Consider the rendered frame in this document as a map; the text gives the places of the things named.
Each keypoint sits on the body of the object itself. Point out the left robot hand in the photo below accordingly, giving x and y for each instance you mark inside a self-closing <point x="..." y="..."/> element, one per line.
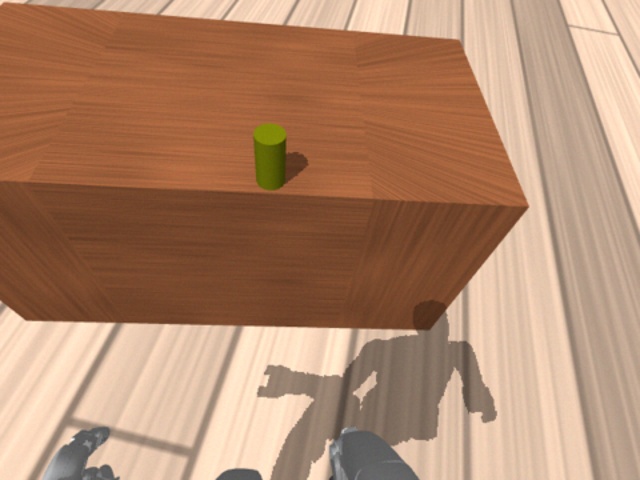
<point x="70" y="460"/>

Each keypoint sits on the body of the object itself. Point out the can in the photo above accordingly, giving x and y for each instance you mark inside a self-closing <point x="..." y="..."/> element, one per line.
<point x="270" y="156"/>

